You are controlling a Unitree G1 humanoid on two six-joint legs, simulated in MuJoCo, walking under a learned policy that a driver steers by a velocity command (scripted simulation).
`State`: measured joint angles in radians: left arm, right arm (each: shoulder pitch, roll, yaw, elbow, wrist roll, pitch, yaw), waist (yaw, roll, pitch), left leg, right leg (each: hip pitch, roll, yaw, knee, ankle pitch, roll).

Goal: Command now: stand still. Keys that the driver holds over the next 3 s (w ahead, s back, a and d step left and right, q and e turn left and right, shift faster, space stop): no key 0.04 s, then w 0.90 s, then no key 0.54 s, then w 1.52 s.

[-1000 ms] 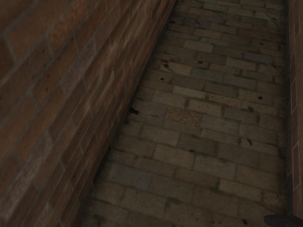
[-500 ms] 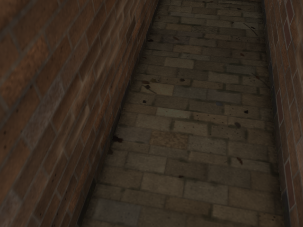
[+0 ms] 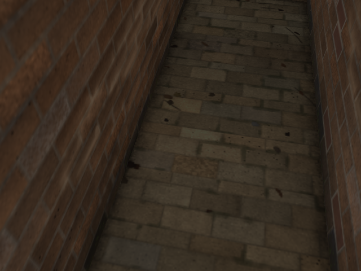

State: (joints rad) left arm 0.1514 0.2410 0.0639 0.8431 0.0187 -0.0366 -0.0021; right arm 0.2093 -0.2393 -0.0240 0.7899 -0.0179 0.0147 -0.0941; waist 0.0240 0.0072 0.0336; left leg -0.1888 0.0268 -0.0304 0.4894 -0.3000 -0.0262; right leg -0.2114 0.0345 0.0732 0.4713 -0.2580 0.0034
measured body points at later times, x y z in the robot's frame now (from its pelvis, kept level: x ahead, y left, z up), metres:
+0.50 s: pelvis +0.11 -0.03 +0.00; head +0.11 -0.04 +0.45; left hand +0.00 +0.23 -0.13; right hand +0.22 -0.29 -0.12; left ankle +0.14 +0.11 -0.66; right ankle +0.01 -0.12 -0.74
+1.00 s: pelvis +0.38 +0.00 +0.01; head +0.40 +0.02 +0.46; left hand +0.53 +0.27 -0.11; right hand +0.32 -0.27 -0.11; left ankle +0.32 +0.09 -0.74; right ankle +0.52 -0.20 -0.66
